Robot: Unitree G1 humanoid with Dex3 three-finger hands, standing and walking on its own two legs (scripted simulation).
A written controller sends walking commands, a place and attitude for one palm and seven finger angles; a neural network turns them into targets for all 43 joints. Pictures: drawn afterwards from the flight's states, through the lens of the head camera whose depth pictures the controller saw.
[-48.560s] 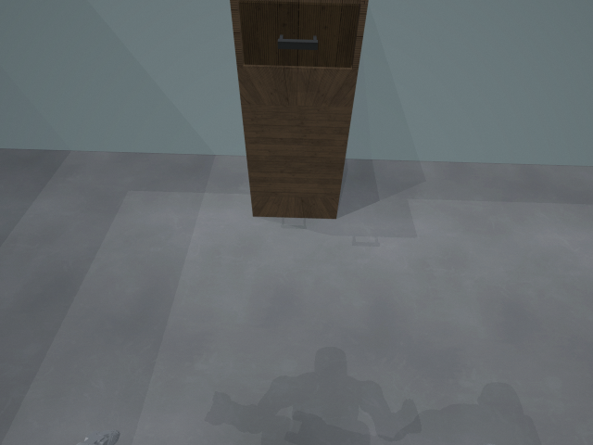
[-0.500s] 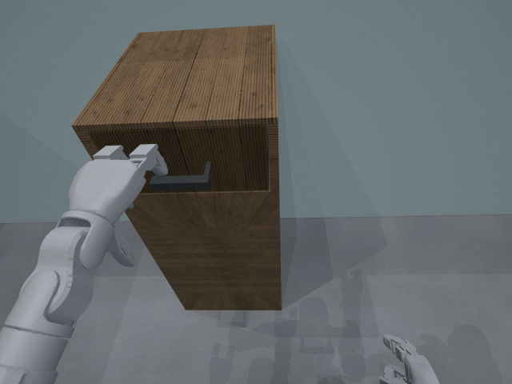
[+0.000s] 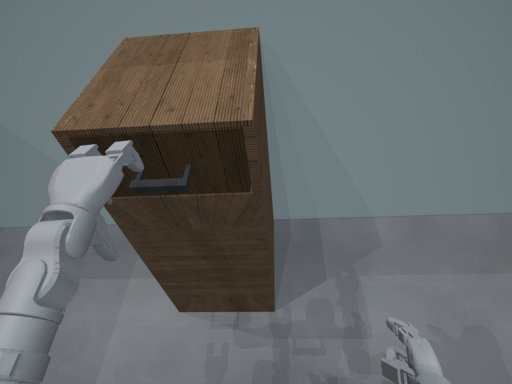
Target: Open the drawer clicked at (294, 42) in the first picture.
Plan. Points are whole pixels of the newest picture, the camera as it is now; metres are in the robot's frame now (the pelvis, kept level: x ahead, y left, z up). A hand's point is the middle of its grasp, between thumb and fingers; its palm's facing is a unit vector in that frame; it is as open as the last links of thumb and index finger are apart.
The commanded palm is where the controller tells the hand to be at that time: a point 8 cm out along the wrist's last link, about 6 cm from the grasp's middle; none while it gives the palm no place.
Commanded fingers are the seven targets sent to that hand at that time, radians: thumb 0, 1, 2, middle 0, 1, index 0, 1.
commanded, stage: move the hooked fingers above the handle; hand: left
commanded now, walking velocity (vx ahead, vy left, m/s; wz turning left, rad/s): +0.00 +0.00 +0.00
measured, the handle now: (162, 178) +0.47 +0.27 +0.04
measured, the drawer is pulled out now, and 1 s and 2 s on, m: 0.00 0.00 0.00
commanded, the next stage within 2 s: none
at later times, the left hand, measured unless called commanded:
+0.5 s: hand (119, 189) +0.37 +0.28 +0.12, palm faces +0.04 -0.04 -1.00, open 13.8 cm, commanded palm +0.35 +0.28 +0.18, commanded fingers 0.00 -0.50 0.30 -0.30 -1.20 -0.30 -1.20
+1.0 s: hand (126, 188) +0.40 +0.30 +0.08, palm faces -0.08 -0.04 -1.00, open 13.8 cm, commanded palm +0.39 +0.28 +0.16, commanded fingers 0.00 -0.50 0.30 -0.30 -1.20 -0.30 -1.20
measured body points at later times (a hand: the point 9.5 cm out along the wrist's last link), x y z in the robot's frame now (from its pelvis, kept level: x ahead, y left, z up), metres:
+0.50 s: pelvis +0.00 +0.01 +0.00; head +0.03 -0.03 +0.44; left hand +0.36 +0.28 +0.17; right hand +0.15 -0.24 -0.13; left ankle -0.03 +0.12 -0.74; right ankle +0.01 -0.10 -0.74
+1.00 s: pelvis +0.02 +0.03 +0.00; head +0.06 +0.01 +0.44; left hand +0.40 +0.29 +0.14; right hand +0.16 -0.21 -0.13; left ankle -0.03 +0.12 -0.74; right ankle +0.01 -0.10 -0.74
